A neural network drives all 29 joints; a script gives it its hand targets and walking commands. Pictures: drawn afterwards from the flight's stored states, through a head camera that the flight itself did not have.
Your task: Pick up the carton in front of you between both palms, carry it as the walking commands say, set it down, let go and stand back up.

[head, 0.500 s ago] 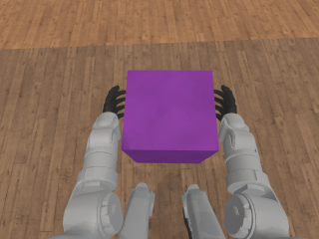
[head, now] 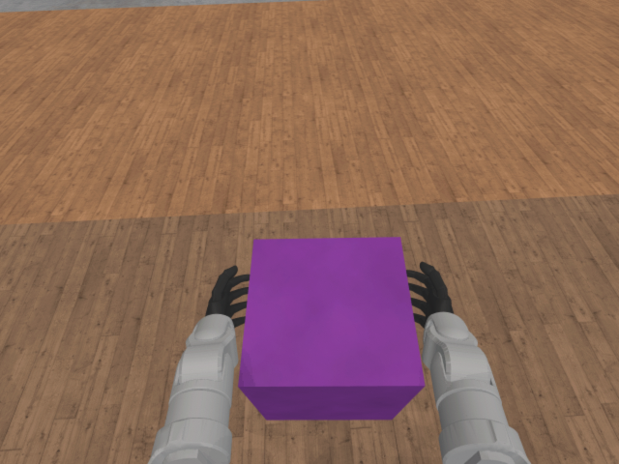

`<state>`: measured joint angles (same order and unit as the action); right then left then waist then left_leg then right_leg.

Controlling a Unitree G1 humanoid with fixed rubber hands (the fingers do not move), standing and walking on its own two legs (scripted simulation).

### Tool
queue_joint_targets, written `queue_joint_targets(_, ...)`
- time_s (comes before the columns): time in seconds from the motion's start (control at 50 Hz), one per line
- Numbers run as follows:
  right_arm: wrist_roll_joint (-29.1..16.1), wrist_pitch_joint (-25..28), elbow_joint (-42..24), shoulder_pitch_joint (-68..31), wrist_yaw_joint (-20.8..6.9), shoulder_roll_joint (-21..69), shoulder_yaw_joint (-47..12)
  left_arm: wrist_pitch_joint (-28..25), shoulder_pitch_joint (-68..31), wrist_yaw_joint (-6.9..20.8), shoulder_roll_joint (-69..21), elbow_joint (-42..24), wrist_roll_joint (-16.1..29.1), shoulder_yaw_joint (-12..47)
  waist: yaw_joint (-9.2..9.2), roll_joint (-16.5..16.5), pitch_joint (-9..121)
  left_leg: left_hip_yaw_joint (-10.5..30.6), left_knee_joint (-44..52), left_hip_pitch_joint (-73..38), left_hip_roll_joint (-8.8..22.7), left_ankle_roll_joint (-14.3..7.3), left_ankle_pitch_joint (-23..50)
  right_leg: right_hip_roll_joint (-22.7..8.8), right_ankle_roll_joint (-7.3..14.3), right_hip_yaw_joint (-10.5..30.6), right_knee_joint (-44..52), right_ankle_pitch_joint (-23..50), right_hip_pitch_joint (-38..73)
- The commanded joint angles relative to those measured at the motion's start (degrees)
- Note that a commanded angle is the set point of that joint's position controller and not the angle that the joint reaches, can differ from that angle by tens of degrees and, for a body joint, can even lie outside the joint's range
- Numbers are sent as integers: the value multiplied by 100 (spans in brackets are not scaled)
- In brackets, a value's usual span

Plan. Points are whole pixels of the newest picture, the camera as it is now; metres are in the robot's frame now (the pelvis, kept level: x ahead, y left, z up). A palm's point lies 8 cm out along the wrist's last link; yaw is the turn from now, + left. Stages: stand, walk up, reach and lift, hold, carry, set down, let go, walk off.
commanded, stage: reach and lift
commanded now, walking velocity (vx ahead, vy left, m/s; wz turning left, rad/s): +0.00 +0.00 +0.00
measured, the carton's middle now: (327, 336) +0.33 +0.00 -0.09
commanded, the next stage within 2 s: hold in 1.28 s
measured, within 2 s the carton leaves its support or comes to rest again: neither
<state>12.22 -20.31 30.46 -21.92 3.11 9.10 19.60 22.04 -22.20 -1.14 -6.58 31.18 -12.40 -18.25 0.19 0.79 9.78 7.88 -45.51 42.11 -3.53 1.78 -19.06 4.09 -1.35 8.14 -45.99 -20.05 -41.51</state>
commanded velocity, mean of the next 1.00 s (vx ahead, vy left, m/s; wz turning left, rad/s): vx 0.00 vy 0.00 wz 0.00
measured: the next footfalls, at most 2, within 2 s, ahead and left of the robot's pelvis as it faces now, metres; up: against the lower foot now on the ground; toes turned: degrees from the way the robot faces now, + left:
none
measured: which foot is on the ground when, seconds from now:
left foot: down 0.00-1.00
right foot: down 0.00-1.00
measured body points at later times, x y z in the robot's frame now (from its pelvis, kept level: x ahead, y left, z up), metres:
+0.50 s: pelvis +0.00 +0.00 +0.04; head -0.03 +0.00 +0.49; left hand +0.31 +0.15 +0.05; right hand +0.31 -0.15 +0.06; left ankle +0.03 +0.13 -0.70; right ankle +0.02 -0.13 -0.70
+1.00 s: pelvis +0.01 +0.00 +0.04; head -0.01 +0.00 +0.49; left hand +0.32 +0.15 +0.06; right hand +0.32 -0.15 +0.07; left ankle +0.03 +0.13 -0.70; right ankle +0.02 -0.13 -0.70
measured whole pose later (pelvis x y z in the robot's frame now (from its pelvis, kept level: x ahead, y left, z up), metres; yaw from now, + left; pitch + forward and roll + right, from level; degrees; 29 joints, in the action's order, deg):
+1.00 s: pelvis +0.01 +0.00 +0.04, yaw +0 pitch -4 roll +0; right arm 16.3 -36.9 18.6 -16.1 -0.4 9.0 14.8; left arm 38.5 -15.4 0.1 -8.8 18.0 -16.3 -13.8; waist 0.1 0.3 0.5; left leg 7.8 -22.1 6.9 -2.0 0.9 -11.3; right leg 2.0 -0.8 8.2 -22.4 -12.2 -6.3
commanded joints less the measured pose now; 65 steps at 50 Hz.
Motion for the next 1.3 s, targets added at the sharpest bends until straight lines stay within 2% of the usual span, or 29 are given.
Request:
queue_joint_targets(0.0, -821, -203, 244, -2473, -1491, 5837, -3504, 3, -2710, 1396, -5823, -138, 916, 3401, 27, -85, 2341, -407, 887, -2230, -299, -95, 1970, 249, 30, -375, 997, 1996, 1842)
queue_joint_targets(0.18, -1052, -918, -545, -1764, -1616, 5736, -3880, 721, -2082, 1432, -5752, -994, 1139, 3867, -10, -78, 1306, -349, 1970, -3422, -211, -61, 2243, 172, 15, -361, 2044, 2280, 3108)
queue_joint_targets(0.3, -861, -1341, -486, -1754, -1710, 5519, -3469, 1139, -2018, 1490, -5563, -933, 941, 3446, 0, -57, 191, -394, 2400, -3439, -196, -117, 1276, 115, 57, -382, 2469, 1354, 3131)
queue_joint_targets(0.36, -754, -1369, -338, -2111, -1774, 5512, -3225, 1170, -2349, 1552, -5566, -769, 823, 3176, 23, -53, -43, -450, 2416, -3366, -176, -147, 804, 96, 90, -420, 2494, 850, 3015)
queue_joint_targets(0.4, -781, -1343, -390, -2395, -1808, 5608, -3262, 1147, -2635, 1593, -5664, -820, 864, 3213, 13, -56, 103, -467, 2369, -3418, -165, -154, 749, 93, 102, -439, 2462, 774, 3035)
queue_joint_targets(0.56, -818, -1341, -485, -2745, -1828, 5664, -3364, 1159, -2994, 1618, -5795, -864, 913, 3329, -16, -71, 515, -473, 2325, -3619, -170, -133, 834, 107, 96, -471, 2415, 870, 3217)
queue_joint_targets(0.68, -801, -1408, -574, -2570, -1815, 5559, -3361, 1230, -2796, 1586, -5728, -944, 887, 3330, -24, -82, 512, -467, 2416, -3774, -185, -105, 1124, 130, 73, -486, 2500, 1156, 3363)
queue_joint_targets(1.02, -986, -1637, -1267, -1819, -1756, 5415, -3633, 1462, -2048, 1507, -5567, -1675, 1075, 3610, -14, -77, 548, -417, 2600, -4168, -235, -66, 2138, 185, 13, -429, 2671, 2194, 3848)
queue_joint_targets(1.28, -1110, -1814, -1638, -1810, -1732, 5413, -3818, 1634, -2039, 1504, -5530, -2025, 1201, 3779, -22, -61, 477, -402, 2670, -4255, -243, -65, 2113, 176, -1, -415, 2748, 2218, 3963)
